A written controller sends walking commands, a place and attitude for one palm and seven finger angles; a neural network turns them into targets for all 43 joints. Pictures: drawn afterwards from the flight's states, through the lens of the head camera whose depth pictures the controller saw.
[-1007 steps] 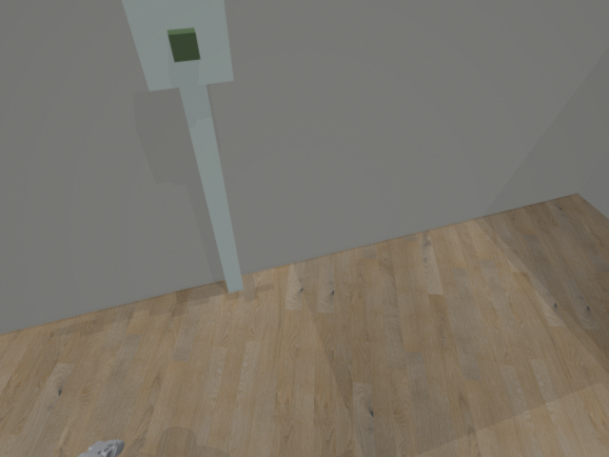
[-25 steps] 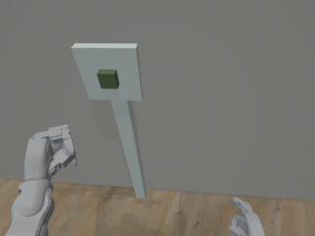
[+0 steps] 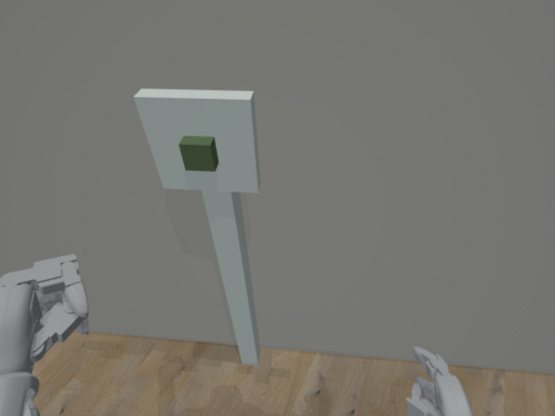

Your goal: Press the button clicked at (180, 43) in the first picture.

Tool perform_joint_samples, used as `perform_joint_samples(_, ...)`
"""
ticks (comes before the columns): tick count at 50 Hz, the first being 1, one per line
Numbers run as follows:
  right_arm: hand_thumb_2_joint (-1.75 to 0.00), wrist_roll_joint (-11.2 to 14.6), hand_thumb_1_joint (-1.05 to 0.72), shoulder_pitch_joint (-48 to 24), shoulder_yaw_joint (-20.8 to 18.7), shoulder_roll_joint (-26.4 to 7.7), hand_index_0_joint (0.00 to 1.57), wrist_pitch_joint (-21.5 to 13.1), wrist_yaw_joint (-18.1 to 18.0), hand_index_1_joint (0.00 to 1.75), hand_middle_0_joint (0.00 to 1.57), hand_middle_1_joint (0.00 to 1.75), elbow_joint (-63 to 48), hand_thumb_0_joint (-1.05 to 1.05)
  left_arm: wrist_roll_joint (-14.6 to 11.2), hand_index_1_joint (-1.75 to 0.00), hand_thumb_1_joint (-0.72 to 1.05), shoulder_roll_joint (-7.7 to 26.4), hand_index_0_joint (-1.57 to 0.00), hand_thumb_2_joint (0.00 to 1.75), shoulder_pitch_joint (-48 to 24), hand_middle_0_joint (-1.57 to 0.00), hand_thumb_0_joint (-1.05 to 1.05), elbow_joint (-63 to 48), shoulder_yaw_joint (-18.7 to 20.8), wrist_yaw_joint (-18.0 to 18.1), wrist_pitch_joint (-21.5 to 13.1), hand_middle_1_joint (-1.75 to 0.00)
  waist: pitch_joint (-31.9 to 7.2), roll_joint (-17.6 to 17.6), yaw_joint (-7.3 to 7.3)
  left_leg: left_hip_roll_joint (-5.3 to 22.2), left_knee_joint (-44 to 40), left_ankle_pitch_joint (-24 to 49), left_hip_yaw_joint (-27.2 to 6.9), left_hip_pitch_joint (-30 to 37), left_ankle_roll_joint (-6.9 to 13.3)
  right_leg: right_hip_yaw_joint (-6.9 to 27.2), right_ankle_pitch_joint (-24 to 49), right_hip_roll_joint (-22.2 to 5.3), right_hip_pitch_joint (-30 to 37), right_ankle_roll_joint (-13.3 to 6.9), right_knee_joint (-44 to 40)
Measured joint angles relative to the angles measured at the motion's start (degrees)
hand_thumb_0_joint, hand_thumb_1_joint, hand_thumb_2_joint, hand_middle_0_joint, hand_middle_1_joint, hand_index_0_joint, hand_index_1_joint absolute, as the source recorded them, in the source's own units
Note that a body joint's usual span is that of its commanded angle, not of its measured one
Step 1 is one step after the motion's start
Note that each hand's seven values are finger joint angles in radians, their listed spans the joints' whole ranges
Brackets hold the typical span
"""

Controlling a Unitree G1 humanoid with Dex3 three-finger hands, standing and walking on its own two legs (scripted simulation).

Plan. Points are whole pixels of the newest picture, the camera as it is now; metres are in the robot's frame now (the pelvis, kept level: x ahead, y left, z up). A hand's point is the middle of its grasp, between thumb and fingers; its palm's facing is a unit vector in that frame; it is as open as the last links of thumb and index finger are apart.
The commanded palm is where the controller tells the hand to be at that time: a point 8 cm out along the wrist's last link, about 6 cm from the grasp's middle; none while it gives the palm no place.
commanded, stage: draw the hand back to the body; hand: left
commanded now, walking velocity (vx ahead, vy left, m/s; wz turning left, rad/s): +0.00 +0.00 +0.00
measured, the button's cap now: (200, 152) +0.46 +0.19 +0.17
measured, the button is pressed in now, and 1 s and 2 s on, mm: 0 0 0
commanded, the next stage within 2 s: step back with the hand held close in 0.20 s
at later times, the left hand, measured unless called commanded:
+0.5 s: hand (81, 308) +0.17 +0.24 +0.16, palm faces +0.38 -0.82 -0.43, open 3.1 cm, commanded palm +0.11 +0.28 +0.17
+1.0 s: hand (3, 399) +0.08 +0.27 +0.15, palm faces +0.40 -0.81 -0.43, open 3.1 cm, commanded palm +0.02 +0.31 +0.17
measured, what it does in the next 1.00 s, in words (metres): shifts its weight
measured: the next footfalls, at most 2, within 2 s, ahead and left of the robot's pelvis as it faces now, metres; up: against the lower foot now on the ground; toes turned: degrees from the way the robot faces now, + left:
right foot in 1.46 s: -0.28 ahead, -0.05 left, +0.00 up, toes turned -9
left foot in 1.98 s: -0.32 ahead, +0.24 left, +0.00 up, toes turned +1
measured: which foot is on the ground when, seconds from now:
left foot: down 0.00-1.00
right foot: down 0.00-1.00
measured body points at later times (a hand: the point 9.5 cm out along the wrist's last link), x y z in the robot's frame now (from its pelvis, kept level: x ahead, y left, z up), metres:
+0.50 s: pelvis -0.02 +0.00 +0.00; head -0.02 -0.02 +0.45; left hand +0.15 +0.28 +0.18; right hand +0.17 -0.23 -0.09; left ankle +0.00 +0.10 -0.74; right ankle -0.03 -0.11 -0.74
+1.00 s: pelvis -0.10 +0.02 -0.02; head -0.10 +0.03 +0.43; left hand +0.06 +0.31 +0.17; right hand +0.08 -0.21 -0.09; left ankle +0.00 +0.10 -0.74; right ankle -0.04 -0.10 -0.74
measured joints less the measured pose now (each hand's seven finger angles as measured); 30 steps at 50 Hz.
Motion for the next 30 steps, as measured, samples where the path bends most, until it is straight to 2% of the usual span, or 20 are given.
perform_joint_samples(7,-0.90,-0.1,-0.90,-0.4,0.4,0.6,0.20,0.1,-0.5,0.30,0.21,0.30,0.3,0.01,0.1,-1.50,0.89,-0.8,-1.31,0.90,-1.5,-1.31,0.02,0.7,-0.6,0.4,0.3,-1.50,0.4,-0.2,0.27,0.0,0.0,0.3,-0.3,-0.3,0.0,-0.3,0.1,0.0,-0.3,-0.1,0.2)
perform_joint_samples(17,-0.90,-0.1,-0.90,0.5,0.7,1.0,0.20,0.1,-0.6,0.30,0.21,0.30,0.5,0.01,-0.1,-1.50,0.89,-0.3,-1.31,0.90,-1.5,-1.31,0.02,0.7,-0.6,0.4,0.3,-1.50,0.5,0.0,-0.46,0.4,0.0,0.5,-0.2,-0.1,-0.3,-0.2,0.5,0.4,-0.1,-0.4,-0.2)
perform_joint_samples(23,-0.90,0.2,-0.90,0.3,0.2,0.0,0.20,2.8,-0.1,0.30,0.21,0.30,-1.4,0.01,0.1,-1.50,0.89,1.9,-1.31,0.90,-1.1,-1.31,0.02,1.0,3.4,0.1,-2.4,-1.50,-0.1,0.4,-2.25,1.1,1.9,0.7,-0.8,-5.2,-0.2,-0.7,1.6,1.1,-4.1,-0.3,-0.1)
perform_joint_samples(30,-0.90,1.0,-0.90,-0.2,-1.7,-1.2,0.20,5.4,-0.4,0.30,0.21,0.30,-3.2,0.01,0.3,-1.50,0.89,2.0,-1.31,0.90,3.8,-1.30,0.02,-1.3,1.3,-0.3,-2.1,-1.50,1.0,-0.3,-3.81,0.5,2.7,1.9,0.2,-9.3,0.4,0.1,2.0,0.3,-9.4,0.4,2.7)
